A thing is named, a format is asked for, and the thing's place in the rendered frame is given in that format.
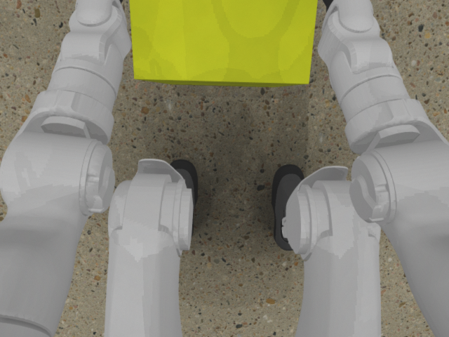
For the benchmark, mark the robot right upper arm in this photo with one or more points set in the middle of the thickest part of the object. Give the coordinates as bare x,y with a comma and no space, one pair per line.
405,190

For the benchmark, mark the carton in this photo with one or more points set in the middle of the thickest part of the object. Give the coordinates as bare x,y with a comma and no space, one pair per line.
256,43

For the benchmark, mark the robot right foot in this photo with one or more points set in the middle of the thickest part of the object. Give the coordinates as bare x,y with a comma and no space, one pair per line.
286,179

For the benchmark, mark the robot left upper arm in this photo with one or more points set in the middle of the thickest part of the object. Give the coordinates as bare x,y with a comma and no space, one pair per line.
51,184

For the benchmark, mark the right robot shin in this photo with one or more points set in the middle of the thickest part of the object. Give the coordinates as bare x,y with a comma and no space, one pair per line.
325,173

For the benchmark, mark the right robot forearm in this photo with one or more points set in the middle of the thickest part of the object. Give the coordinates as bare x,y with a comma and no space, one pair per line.
369,88

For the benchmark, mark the left robot forearm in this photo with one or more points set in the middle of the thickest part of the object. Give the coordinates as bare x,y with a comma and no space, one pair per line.
85,81

